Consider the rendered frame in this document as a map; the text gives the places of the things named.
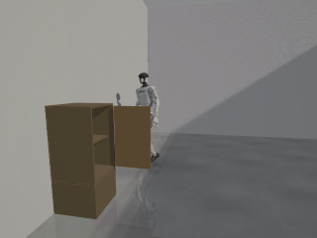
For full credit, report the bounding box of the left robot thigh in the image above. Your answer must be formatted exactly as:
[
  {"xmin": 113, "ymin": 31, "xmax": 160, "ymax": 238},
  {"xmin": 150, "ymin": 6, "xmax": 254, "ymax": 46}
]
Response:
[{"xmin": 151, "ymin": 115, "xmax": 154, "ymax": 129}]

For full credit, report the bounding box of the robot left foot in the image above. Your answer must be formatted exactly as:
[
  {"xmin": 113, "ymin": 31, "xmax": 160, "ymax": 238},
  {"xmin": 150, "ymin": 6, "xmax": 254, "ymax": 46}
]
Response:
[{"xmin": 151, "ymin": 153, "xmax": 159, "ymax": 163}]

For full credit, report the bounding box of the right robot upper arm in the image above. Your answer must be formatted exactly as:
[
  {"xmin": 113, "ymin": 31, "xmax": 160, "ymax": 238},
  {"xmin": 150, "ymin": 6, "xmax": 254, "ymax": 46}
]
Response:
[{"xmin": 136, "ymin": 88, "xmax": 141, "ymax": 105}]

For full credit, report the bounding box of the cupboard door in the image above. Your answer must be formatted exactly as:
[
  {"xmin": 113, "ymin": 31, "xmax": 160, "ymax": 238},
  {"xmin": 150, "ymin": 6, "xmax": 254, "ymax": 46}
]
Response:
[{"xmin": 113, "ymin": 105, "xmax": 152, "ymax": 170}]

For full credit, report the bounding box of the left robot upper arm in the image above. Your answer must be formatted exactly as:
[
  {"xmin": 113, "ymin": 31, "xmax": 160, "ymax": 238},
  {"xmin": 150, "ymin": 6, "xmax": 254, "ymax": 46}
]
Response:
[{"xmin": 149, "ymin": 86, "xmax": 159, "ymax": 105}]

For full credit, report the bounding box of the robot left hand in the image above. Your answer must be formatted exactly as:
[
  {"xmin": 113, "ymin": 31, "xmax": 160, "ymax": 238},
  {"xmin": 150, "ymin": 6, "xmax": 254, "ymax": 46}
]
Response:
[{"xmin": 151, "ymin": 116, "xmax": 159, "ymax": 130}]

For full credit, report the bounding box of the left robot forearm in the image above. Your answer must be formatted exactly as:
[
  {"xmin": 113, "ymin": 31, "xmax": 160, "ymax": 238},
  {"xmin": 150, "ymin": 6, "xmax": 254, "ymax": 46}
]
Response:
[{"xmin": 154, "ymin": 99, "xmax": 160, "ymax": 117}]

